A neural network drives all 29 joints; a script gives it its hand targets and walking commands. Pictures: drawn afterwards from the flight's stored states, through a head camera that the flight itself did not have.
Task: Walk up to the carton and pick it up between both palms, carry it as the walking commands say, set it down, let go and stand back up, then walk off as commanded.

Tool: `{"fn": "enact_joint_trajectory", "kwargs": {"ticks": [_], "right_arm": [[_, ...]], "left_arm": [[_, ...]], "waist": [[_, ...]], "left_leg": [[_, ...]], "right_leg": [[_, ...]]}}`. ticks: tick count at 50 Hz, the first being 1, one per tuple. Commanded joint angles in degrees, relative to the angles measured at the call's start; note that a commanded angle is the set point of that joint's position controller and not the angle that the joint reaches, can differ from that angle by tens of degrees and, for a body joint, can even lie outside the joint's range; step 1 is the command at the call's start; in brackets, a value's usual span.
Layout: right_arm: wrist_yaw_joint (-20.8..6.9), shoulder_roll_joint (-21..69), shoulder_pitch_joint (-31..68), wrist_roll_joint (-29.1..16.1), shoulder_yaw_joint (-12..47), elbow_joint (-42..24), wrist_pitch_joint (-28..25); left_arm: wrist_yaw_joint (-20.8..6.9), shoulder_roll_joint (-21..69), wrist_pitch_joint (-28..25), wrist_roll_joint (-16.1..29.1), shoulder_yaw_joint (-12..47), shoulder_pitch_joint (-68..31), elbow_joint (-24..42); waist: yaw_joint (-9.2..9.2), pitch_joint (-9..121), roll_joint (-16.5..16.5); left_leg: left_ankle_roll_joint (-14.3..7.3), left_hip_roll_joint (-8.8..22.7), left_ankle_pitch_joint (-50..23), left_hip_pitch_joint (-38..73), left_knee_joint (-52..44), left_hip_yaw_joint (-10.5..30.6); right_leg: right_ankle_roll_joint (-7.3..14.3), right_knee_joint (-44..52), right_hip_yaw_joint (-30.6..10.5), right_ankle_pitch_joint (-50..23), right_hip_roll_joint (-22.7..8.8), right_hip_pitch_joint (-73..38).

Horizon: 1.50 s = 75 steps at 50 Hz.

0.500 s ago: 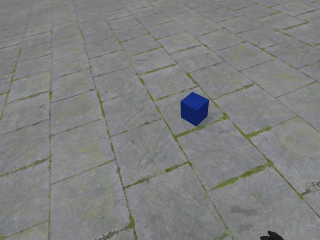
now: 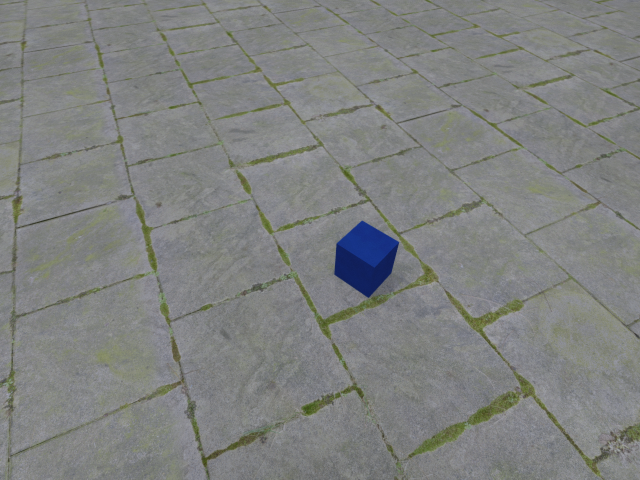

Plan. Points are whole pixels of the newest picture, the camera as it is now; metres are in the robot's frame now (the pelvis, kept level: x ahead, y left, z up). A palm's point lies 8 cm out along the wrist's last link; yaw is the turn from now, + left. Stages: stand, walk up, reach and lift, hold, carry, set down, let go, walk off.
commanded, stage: walk up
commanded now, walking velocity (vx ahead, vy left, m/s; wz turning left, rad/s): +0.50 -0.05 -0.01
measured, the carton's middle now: (365, 259) +1.00 -0.12 -0.68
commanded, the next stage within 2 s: none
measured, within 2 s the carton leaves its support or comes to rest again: neither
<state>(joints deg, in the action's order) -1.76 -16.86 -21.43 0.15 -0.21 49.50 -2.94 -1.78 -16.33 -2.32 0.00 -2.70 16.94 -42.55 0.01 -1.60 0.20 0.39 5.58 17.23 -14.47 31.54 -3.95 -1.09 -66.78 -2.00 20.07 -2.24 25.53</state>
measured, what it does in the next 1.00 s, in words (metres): walks ahead: right foot, then left foot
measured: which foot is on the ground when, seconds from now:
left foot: down 0.00-0.26, up 0.28-0.72, down 0.74-1.00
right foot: up 0.00-0.24, down 0.26-0.72, up 0.74-1.00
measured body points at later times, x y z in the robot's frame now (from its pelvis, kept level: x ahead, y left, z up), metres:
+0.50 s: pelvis +0.26 -0.05 +0.01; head +0.28 -0.08 +0.46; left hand +0.28 +0.22 -0.10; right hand +0.40 -0.32 -0.12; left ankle +0.26 +0.11 -0.65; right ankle +0.27 -0.18 -0.74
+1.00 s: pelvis +0.46 +0.02 +0.01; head +0.48 +0.07 +0.45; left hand +0.56 +0.27 -0.15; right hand +0.42 -0.25 -0.10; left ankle +0.45 +0.11 -0.74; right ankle +0.44 -0.17 -0.65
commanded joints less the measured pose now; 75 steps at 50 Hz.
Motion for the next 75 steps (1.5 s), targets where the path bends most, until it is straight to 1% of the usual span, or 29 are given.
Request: {"fn": "enact_joint_trajectory", "kwargs": {"ticks": [1, 9, 12, 13, 14, 17, 18, 21, 26, 30, 33, 35, 36, 37, 38, 39, 40, 43, 46, 51, 54, 57, 59, 62, 64, 71, 72, 73, 75], "right_arm": [[1.3, -6.84, -0.66, 2.67, -3.69, -3.16, -1.86], [1.46, -9.74, -2.7, 2.26, -4.22, -2.95, -0.71], [1.21, -8.93, 1.73, 2.25, -4.21, -3.8, -0.32], [1.11, -5.59, 1.29, 1.81, -4.06, -5.26, -0.81], [1.03, -2.4, -0.01, 1.22, -3.49, -7.9, -0.93], [0.78, -4.68, 2.95, 1.98, -3.83, -3.17, 0.31], [0.47, -3.44, 5.02, 1.78, -3.46, -2.95, 1.01], [-0.93, -1.17, 7.47, 1.87, -2.74, -2.94, 2.49], [-2.23, -1.43, 16.86, 1.63, -1.73, -4.75, 2.75], [-2.1, -0.94, 16.41, 1.57, -1.48, -3.95, 2.28], [-0.31, -0.96, 14.73, 1.88, -1.85, -2.82, 0.97], [0.41, -7.12, 0.87, 2.41, -3.74, 2.13, -0.76], [0.96, -13.98, -7.47, 2.3, -5.08, 3.47, -0.85], [0.97, -18.42, -13.16, 0.81, -5.68, 3.96, -0.51], [2.12, -16.35, -11.0, 0.42, -5.47, 3.84, -0.09], [2.5, -11.45, -4.67, 0.77, -4.2, 2.45, -0.05], [2.65, -7.87, -2.27, 0.72, -3.79, 2.27, -0.44], [2.79, -5.47, -3.45, 1.33, -2.95, 2.92, -0.36], [2.66, -4.25, -4.31, 1.22, -2.56, 2.21, -0.32], [3.2, -4.95, -7.5, 1.32, -3.17, 1.72, 0.57], [3.61, -2.64, -0.78, 0.34, -1.75, 0.54, 1.5], [3.73, -3.8, -2.71, 0.39, -2.42, 1.37, 2.78], [3.92, -3.44, -0.26, -0.06, -2.42, 0.64, 3.31], [3.87, -0.03, -2.56, 0.14, -2.05, 0.55, 3.99], [4.17, 1.06, -2.57, 0.41, -2.26, 1.7, 5.81], [3.36, -1.95, 6.71, 1.08, -3.18, 0.67, 7.05], [3.33, -0.88, 6.41, 1.61, -2.89, 1.72, 7.31], [3.15, -0.6, 6.35, 1.37, -2.65, 0.28, 7.38], [2.47, -1.77, 6.22, 1.23, -2.58, 0.55, 7.54]], "left_arm": [[-1.82, -1.54, 1.75, -1.86, -1.01, -3.69, 1.09], [-1.86, -1.83, 0.6, -1.73, 0.54, -10.35, -0.19], [0.03, -7.0, -0.23, -1.8, -1.33, 7.4, -6.21], [0.83, -13.21, -0.71, -1.92, -2.99, 18.53, -9.35], [1.25, -16.35, -0.99, -1.51, -3.89, 20.06, -9.5], [1.61, -11.35, -2.01, -1.43, -2.69, 10.58, -7.09], [1.68, -8.55, -2.44, -1.83, -1.95, 8.87, -6.46], [1.2, -6.96, -2.71, -1.49, -1.28, 8.74, -6.43], [1.38, -7.98, -1.57, -1.27, -1.72, 8.01, -3.71], [1.25, -7.73, -0.79, -0.63, -1.33, 6.39, -3.97], [1.19, -7.41, -0.07, -0.01, -1.55, 7.76, -3.47], [1.19, -5.69, -0.16, 0.06, -1.55, 10.48, -4.92], [0.94, -1.88, -0.47, 0.62, -0.86, 13.0, -3.89], [1.4, -0.24, 0.81, -0.55, -1.04, 11.6, -4.04], [1.37, -2.01, 1.38, -0.86, -2.12, 9.54, -2.91], [1.2, -2.48, 1.77, -0.6, -1.82, 7.16, -3.67], [0.6, -1.97, 1.65, -0.9, -1.53, 4.74, -4.39], [0.01, -0.78, 3.04, -1.68, -1.6, 3.63, -4.67], [-0.23, -0.55, 4.2, -2.19, -1.31, 1.8, -6.55], [-0.6, 0.88, 4.69, -2.09, -0.74, -4.32, -5.59], [1.06, 3.19, 4.32, 0.08, 0.36, -4.03, -5.19], [1.99, 2.27, 3.61, -0.24, 0.54, -2.46, -5.9], [2.47, -0.68, 2.95, -0.12, -0.08, 0.99, -7.0], [2.86, -6.41, 2.18, -0.93, -1.72, 1.51, -5.86], [2.91, -4.12, 1.76, -1.81, -0.7, 2.46, -6.06], [4.06, -6.26, 3.79, -0.87, -1.85, -3.26, -3.1], [3.8, -4.92, 3.83, -1.32, -1.52, -2.5, -3.34], [3.95, -5.92, 4.48, -1.37, -2.01, -3.34, -2.44], [3.5, -5.71, 4.68, -1.5, -2.34, -2.3, -2.1]], "waist": [[1.53, -5.16, -12.58], [2.26, -4.49, -10.89], [-7.34, 7.87, 1.63], [-10.82, 11.83, 17.75], [-7.9, 13.17, 29.22], [-4.58, 4.82, 3.75], [-3.91, 3.92, 1.89], [-3.42, 3.2, 10.83], [-3.16, -5.82, 8.58], [-1.75, -1.51, 16.11], [-1.39, 0.02, 9.85], [3.29, 7.05, -1.99], [5.27, 12.38, -19.48], [6.37, 7.86, -20.81], [5.25, 7.39, -11.41], [3.58, 6.09, -5.49], [3.17, 4.34, -6.81], [1.9, 0.89, -16.31], [0.98, 1.07, -10.63], [2.17, -2.83, -11.46], [-0.25, -2.93, -16.55], [1.11, 0.85, -13.06], [-0.02, 3.23, -12.67], [1.24, 5.71, 9.38], [0.32, 1.3, 15.64], [0.99, 3.14, 13.34], [-0.01, 3.64, 9.68], [0.7, 2.35, 14.13], [-1.02, 4.49, 10.5]], "left_leg": [[-4.18, 11.26, -4.2, 0.39, -20.32, 7.26], [-4.09, 11.42, -7.68, 7.55, -15.54, 1.68], [-0.99, 5.69, -21.27, 2.58, 12.88, -2.71], [0.77, -1.15, -3.8, -10.84, 33.53, -3.74], [0.09, -6.81, 17.13, -20.83, 41.74, 2.29], [-0.28, -0.96, 6.93, -24.27, 42.2, 6.29], [-0.21, 0.95, 4.06, -21.57, 39.05, 5.96], [1.42, 1.19, 0.27, -17.49, 31.91, 3.37], [3.51, 0.71, -5.23, -18.03, 16.74, -0.73], [4.03, -1.55, -5.72, -8.38, 5.83, -3.66], [4.14, -4.05, -11.05, -3.58, -4.11, -6.51], [1.18, 1.32, -11.1, 9.24, -6.63, -0.37], [-3.56, 18.39, -20.61, 19.04, -12.37, 21.02], [-4.16, 23.97, -27.41, 19.6, -15.19, 34.04], [-6.12, 26.63, -35.79, 19.73, -14.49, 37.93], [-4.1, 21.85, -38.83, 17.3, -12.24, 29.56], [-2.26, 17.08, -44.51, 13.0, -10.73, 19.46], [0.05, 10.91, -42.95, 7.36, -11.91, 10.43], [-1.97, 10.97, -37.68, 5.59, -13.95, 9.61], [-4.83, 12.4, -29.92, 7.25, -16.18, 8.45], [-5.43, 6.08, -55.79, 5.74, -10.63, 0.58], [-6.26, 7.95, -54.83, 12.08, -6.1, 1.39], [-3.37, 5.95, -44.05, 12.15, -1.36, 1.01], [0.86, -2.31, 2.84, 1.53, 1.62, -0.64], [0.78, -4.06, 14.69, -1.96, 7.96, 1.87], [0.7, -5.27, 12.01, -4.54, 19.62, 1.39], [0.61, -5.53, 11.33, -5.46, 18.81, 1.4], [0.59, -5.32, 11.76, -5.67, 18.62, 1.1], [0.54, -5.63, 10.42, -5.01, 14.93, 0.5]], "right_leg": [[-0.81, 5.0, 3.25, -8.23, -3.64, 8.34], [-0.37, 33.47, 8.4, -8.65, -2.53, 0.85], [1.96, 37.56, 7.77, -7.74, 0.65, -22.9], [5.42, 42.81, -12.92, -3.99, -11.59, -32.72], [9.79, 53.46, -37.07, -6.39, -18.16, -38.03], [9.33, 49.18, -29.58, -17.0, -19.37, -29.91], [8.64, 48.9, -24.92, -22.21, -18.72, -26.12], [6.05, 51.91, -14.2, -18.24, -14.74, -20.08], [8.22, 58.31, -9.74, -8.0, -14.03, -11.99], [6.78, 56.75, -0.65, -2.08, -8.77, -13.0], [5.1, 47.32, 0.27, -9.82, -9.08, -16.65], [2.95, 26.42, 3.18, -14.64, -4.83, -15.0], [0.17, 10.16, 5.46, 9.66, 1.91, -2.3], [0.36, 2.11, 0.6, 21.87, 3.14, 7.45], [-1.0, -2.58, -1.86, 15.56, 0.65, 10.14], [-1.66, -1.5, -2.8, 9.34, -0.8, 8.84], [-0.21, 1.54, -2.14, 4.87, -2.13, 5.7], [0.03, 1.47, 0.86, 2.06, 0.06, 2.71], [-0.8, 1.83, 2.97, -4.0, 0.35, 2.85], [-1.55, 6.64, 5.23, -6.87, 0.13, 8.35], [-1.24, 22.56, 5.35, -5.03, 2.22, -2.17], [-1.35, 32.98, 8.66, -6.73, 3.06, -5.52], [-0.23, 44.22, 7.82, -19.41, 1.57, -11.05], [4.24, 42.22, -6.39, -48.54, -10.85, -20.08], [8.76, 46.21, -12.15, -42.69, -14.09, -16.95], [8.37, 50.48, -8.38, -21.05, -7.9, -8.28], [9.0, 50.94, -9.05, -17.76, -9.38, -8.72], [9.0, 51.23, -8.16, -16.05, -8.76, -6.85], [8.86, 53.96, -11.12, -1.45, -10.57, -7.68]]}}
